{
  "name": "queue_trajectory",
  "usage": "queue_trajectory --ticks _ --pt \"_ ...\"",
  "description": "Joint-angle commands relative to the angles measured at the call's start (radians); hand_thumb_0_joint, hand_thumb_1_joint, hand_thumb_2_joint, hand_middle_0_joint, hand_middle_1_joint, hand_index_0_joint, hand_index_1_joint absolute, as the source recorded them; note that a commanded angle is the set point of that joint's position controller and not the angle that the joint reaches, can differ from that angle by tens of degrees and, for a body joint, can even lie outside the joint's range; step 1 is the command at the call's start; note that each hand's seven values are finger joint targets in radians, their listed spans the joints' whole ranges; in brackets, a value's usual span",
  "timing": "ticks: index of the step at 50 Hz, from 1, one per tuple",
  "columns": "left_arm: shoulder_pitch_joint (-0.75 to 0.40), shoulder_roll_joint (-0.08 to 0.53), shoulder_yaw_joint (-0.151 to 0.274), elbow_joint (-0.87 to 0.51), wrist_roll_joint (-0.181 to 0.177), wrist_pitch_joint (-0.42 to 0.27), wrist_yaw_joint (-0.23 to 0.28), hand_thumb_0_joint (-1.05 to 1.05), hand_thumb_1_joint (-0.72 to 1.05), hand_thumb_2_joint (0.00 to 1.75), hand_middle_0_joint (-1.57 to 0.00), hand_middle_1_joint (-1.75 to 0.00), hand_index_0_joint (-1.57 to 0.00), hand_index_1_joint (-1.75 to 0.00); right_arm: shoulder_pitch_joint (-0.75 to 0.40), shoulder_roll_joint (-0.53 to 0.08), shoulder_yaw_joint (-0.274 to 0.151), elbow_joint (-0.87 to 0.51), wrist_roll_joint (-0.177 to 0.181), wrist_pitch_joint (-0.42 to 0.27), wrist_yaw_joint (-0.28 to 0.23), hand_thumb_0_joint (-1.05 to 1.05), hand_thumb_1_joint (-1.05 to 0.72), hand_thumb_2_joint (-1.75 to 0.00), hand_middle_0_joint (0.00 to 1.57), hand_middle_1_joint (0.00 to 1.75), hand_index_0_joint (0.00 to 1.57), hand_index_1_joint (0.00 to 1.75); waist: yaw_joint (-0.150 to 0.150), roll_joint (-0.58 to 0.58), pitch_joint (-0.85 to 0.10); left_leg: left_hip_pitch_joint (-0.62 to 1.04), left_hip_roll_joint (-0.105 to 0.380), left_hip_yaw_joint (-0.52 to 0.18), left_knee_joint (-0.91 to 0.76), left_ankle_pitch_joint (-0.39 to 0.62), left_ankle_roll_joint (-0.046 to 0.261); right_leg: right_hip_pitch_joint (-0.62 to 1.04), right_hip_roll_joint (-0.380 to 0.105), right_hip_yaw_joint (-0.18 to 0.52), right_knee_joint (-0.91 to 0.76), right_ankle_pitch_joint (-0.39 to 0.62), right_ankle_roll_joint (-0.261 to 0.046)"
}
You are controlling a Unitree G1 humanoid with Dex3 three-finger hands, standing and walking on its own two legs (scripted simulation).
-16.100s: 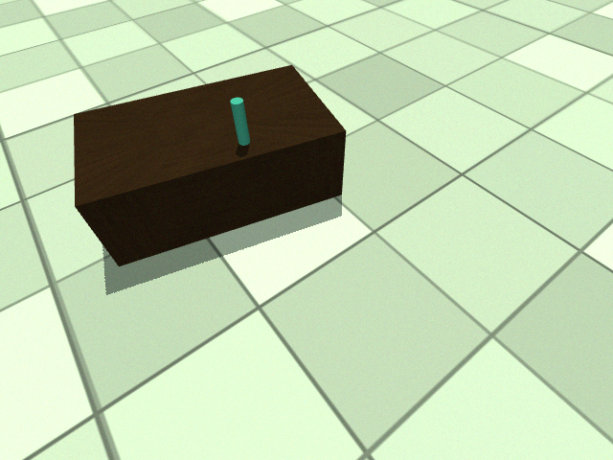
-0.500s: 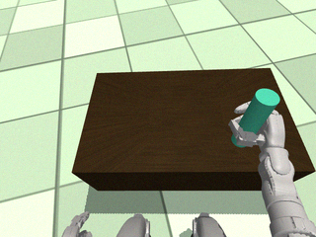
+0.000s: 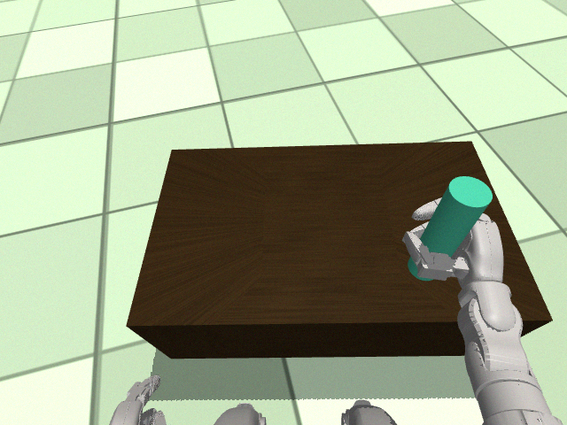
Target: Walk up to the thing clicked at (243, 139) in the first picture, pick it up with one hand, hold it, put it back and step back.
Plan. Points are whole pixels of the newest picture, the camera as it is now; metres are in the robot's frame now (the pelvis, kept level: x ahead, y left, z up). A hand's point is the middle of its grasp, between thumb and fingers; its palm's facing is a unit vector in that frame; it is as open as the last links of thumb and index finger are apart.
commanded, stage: hold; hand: right
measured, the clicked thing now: (443, 235) +0.35 -0.18 +0.06
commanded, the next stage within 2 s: none
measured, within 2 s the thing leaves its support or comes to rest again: neither
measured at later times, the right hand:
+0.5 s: hand (434, 247) +0.33 -0.17 +0.06, palm faces +0.10 +1.00 +0.01, open 6.2 cm
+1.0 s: hand (435, 246) +0.32 -0.16 +0.07, palm faces +0.10 +1.00 +0.01, open 6.2 cm
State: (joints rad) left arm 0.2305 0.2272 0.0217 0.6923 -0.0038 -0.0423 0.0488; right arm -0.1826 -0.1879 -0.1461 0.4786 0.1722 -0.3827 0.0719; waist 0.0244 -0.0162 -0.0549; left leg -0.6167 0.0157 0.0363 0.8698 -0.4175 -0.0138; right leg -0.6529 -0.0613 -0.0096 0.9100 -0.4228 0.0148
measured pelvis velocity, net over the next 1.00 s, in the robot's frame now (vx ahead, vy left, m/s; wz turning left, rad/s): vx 0.00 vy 0.00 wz -0.01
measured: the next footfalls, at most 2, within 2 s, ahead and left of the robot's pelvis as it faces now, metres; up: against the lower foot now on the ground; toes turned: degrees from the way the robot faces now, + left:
none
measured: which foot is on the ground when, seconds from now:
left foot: down 0.00-1.00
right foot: down 0.00-1.00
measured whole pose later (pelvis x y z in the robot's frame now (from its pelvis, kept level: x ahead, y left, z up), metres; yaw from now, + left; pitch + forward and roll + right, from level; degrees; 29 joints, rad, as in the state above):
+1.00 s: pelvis +0.00 +0.00 +0.01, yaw -1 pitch +6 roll +1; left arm 0.22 0.21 0.01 0.71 0.00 -0.05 0.06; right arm -0.13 -0.17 -0.12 0.43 0.17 -0.36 0.05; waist 0.02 -0.01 -0.03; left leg -0.49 0.02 0.04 0.77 -0.38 -0.01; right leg -0.53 -0.05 -0.01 0.81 -0.38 0.02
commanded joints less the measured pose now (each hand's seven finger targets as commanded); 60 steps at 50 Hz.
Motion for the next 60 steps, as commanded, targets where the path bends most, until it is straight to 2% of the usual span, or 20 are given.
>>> queue_trajectory --ticks 1,3,7,9,11,17,24,27,30,31,33,45,47,48,50,52,54,57,59,60 --pt "-0.016 0.133 0.041 -0.120 0.003 -0.039 0.009 0.00 0.90 0.89 -0.19 -0.30 -0.19 -0.30 -0.246 -0.116 -0.047 -0.221 0.015 -0.084 -0.009 0.00 -0.61 -1.37 1.42 1.47 1.43 1.47 0.001 0.034 -0.300 0.146 -0.027 -0.004 -0.132 0.266 0.019 0.186 0.035 0.007 -0.141 0.232 -0.025" --pt "-0.015 0.146 0.048 -0.117 0.005 -0.039 0.010 0.00 0.90 0.89 -0.19 -0.30 -0.19 -0.30 -0.322 -0.132 -0.035 -0.304 0.015 -0.093 -0.006 0.00 -0.64 -1.37 1.42 1.47 1.43 1.47 0.005 -0.039 -0.326 0.131 -0.026 -0.002 -0.126 0.277 0.024 0.226 0.033 0.011 -0.147 0.260 -0.017" --pt "-0.005 0.134 0.042 -0.109 0.005 -0.036 0.010 0.00 0.89 0.90 -0.19 -0.30 -0.19 -0.30 -0.256 -0.104 -0.027 -0.239 0.012 -0.082 -0.010 0.00 -0.62 -1.35 1.43 1.47 1.43 1.47 0.007 0.012 -0.294 0.143 -0.027 0.003 -0.130 0.304 0.021 0.217 0.032 0.013 -0.147 0.291 -0.019" --pt "0.000 0.147 0.053 -0.105 0.005 -0.034 0.014 0.00 0.90 0.90 -0.20 -0.30 -0.20 -0.30 -0.295 -0.143 -0.048 -0.303 0.010 -0.090 -0.014 0.00 -0.61 -1.34 1.41 1.45 1.42 1.45 0.000 -0.006 -0.330 0.162 -0.024 -0.002 -0.134 0.324 0.021 0.248 0.032 0.008 -0.147 0.308 -0.020" --pt "-0.021 0.138 0.044 -0.115 0.003 -0.035 0.011 0.00 0.90 0.90 -0.20 -0.30 -0.19 -0.30 -0.251 -0.110 -0.025 -0.256 0.014 -0.080 -0.009 0.00 -0.62 -1.33 1.42 1.45 1.42 1.45 -0.001 -0.001 -0.274 0.162 -0.024 -0.002 -0.147 0.289 0.020 0.208 0.037 0.005 -0.158 0.261 -0.022" --pt "-0.025 0.135 0.045 -0.116 0.002 -0.034 0.012 0.00 0.90 0.90 -0.20 -0.30 -0.20 -0.30 -0.221 -0.101 -0.021 -0.255 0.014 -0.072 -0.010 0.00 -0.63 -1.33 1.42 1.45 1.42 1.45 0.003 0.026 -0.277 0.182 -0.023 -0.001 -0.167 0.280 0.017 0.223 0.038 0.005 -0.173 0.246 -0.025" --pt "-0.034 0.134 0.041 -0.116 0.002 -0.039 0.015 0.00 0.89 0.91 -0.20 -0.30 -0.20 -0.31 -0.208 -0.126 -0.044 -0.295 0.015 -0.072 -0.018 0.00 -0.63 -1.34 1.42 1.45 1.43 1.45 -0.017 0.007 -0.270 0.203 -0.022 -0.004 -0.175 0.292 0.020 0.239 0.040 0.001 -0.188 0.259 -0.024" --pt "-0.045 0.129 0.039 -0.121 0.003 -0.042 0.015 0.00 0.90 0.90 -0.20 -0.31 -0.20 -0.31 -0.236 -0.111 -0.021 -0.322 0.012 -0.075 -0.021 0.00 -0.65 -1.35 1.43 1.46 1.43 1.46 -0.005 0.006 -0.253 0.194 -0.024 -0.003 -0.186 0.257 0.019 0.240 0.039 0.003 -0.202 0.222 -0.023" --pt "-0.029 0.144 0.051 -0.109 0.004 -0.041 0.020 0.00 0.90 0.90 -0.20 -0.31 -0.20 -0.30 -0.279 -0.143 -0.039 -0.346 0.009 -0.081 -0.024 0.00 -0.64 -1.35 1.43 1.46 1.43 1.46 -0.004 -0.016 -0.287 0.199 -0.023 -0.002 -0.185 0.276 0.021 0.283 0.035 0.005 -0.203 0.248 -0.018" --pt "-0.048 0.126 0.032 -0.121 0.001 -0.043 0.017 0.00 0.90 0.90 -0.20 -0.31 -0.20 -0.31 -0.187 -0.107 -0.019 -0.280 0.009 -0.070 -0.021 0.00 -0.64 -1.34 1.42 1.45 1.42 1.45 -0.012 -0.003 -0.254 0.204 -0.026 0.005 -0.188 0.276 0.020 0.268 0.036 0.007 -0.211 0.254 -0.017" --pt "-0.039 0.132 0.042 -0.112 0.003 -0.044 0.019 0.00 0.90 0.91 -0.20 -0.31 -0.20 -0.31 -0.267 -0.110 -0.012 -0.320 0.011 -0.072 -0.020 0.00 -0.64 -1.35 1.42 1.45 1.43 1.45 0.006 0.001 -0.258 0.202 -0.022 -0.004 -0.193 0.281 0.017 0.263 0.038 0.002 -0.203 0.244 -0.023" --pt "-0.042 0.119 0.033 -0.111 0.002 -0.044 0.017 0.00 0.89 0.91 -0.20 -0.31 -0.20 -0.31 -0.246 -0.123 -0.028 -0.311 0.011 -0.064 -0.025 0.00 -0.63 -1.33 1.42 1.44 1.42 1.44 -0.015 0.017 -0.252 0.237 -0.020 -0.002 -0.209 0.282 0.017 0.263 0.043 -0.001 -0.219 0.247 -0.023" --pt "-0.055 0.116 0.027 -0.114 0.003 -0.047 0.016 0.00 0.90 0.91 -0.20 -0.31 -0.20 -0.31 -0.172 -0.066 0.007 -0.226 0.011 -0.047 -0.017 0.00 -0.64 -1.34 1.42 1.45 1.42 1.45 -0.002 0.047 -0.218 0.209 -0.022 0.000 -0.211 0.271 0.014 0.242 0.042 -0.001 -0.218 0.231 -0.027" --pt "-0.055 0.131 0.040 -0.109 0.004 -0.047 0.016 0.00 0.90 0.91 -0.20 -0.31 -0.20 -0.31 -0.258 -0.104 -0.009 -0.326 0.014 -0.061 -0.019 0.00 -0.63 -1.34 1.42 1.45 1.42 1.45 -0.005 -0.014 -0.227 0.200 -0.021 -0.001 -0.206 0.258 0.019 0.254 0.041 0.000 -0.223 0.222 -0.022" --pt "-0.043 0.130 0.039 -0.105 0.004 -0.044 0.021 0.00 0.90 0.91 -0.20 -0.30 -0.20 -0.30 -0.250 -0.144 -0.050 -0.298 0.005 -0.066 -0.027 0.00 -0.63 -1.33 1.42 1.44 1.42 1.44 -0.008 0.011 -0.250 0.206 -0.022 -0.002 -0.207 0.262 0.018 0.269 0.040 0.003 -0.218 0.229 -0.023" --pt "-0.051 0.116 0.031 -0.115 0.006 -0.048 0.014 0.00 0.90 0.90 -0.20 -0.31 -0.20 -0.30 -0.186 -0.081 -0.005 -0.278 0.010 -0.063 -0.018 0.00 -0.63 -1.33 1.42 1.44 1.42 1.44 -0.012 0.014 -0.255 0.229 -0.019 -0.004 -0.201 0.293 0.015 0.258 0.044 -0.002 -0.209 0.253 -0.024" --pt "-0.042 0.128 0.038 -0.113 0.003 -0.046 0.022 0.00 0.90 0.91 -0.20 -0.30 -0.20 -0.30 -0.269 -0.156 -0.050 -0.374 0.009 -0.077 -0.030 0.00 -0.63 -1.34 1.42 1.45 1.42 1.45 -0.015 -0.008 -0.294 0.246 -0.019 -0.006 -0.199 0.327 0.016 0.295 0.044 -0.001 -0.208 0.290 -0.023" --pt "-0.061 0.115 0.027 -0.117 0.003 -0.050 0.018 0.00 0.90 0.91 -0.20 -0.31 -0.20 -0.30 -0.191 -0.081 -0.005 -0.286 0.012 -0.057 -0.028 0.00 -0.65 -1.36 1.44 1.47 1.44 1.47 -0.002 0.020 -0.225 0.213 -0.022 -0.006 -0.211 0.280 0.015 0.262 0.043 -0.002 -0.217 0.241 -0.025" --pt "-0.049 0.124 0.033 -0.109 0.002 -0.048 0.022 0.00 0.89 0.91 -0.20 -0.30 -0.20 -0.30 -0.289 -0.150 -0.051 -0.372 0.012 -0.075 -0.039 0.00 -0.63 -1.36 1.44 1.47 1.44 1.47 -0.009 -0.005 -0.249 0.221 -0.023 -0.004 -0.214 0.261 0.019 0.276 0.039 0.002 -0.229 0.227 -0.022" --pt "-0.048 0.126 0.035 -0.107 0.004 -0.048 0.023 0.00 0.89 0.91 -0.20 -0.30 -0.20 -0.30 -0.228 -0.132 -0.040 -0.308 0.006 -0.066 -0.036 0.00 -0.63 -1.37 1.44 1.48 1.45 1.48 -0.011 -0.002 -0.248 0.219 -0.024 0.000 -0.214 0.251 0.019 0.276 0.039 0.005 -0.232 0.222 -0.021"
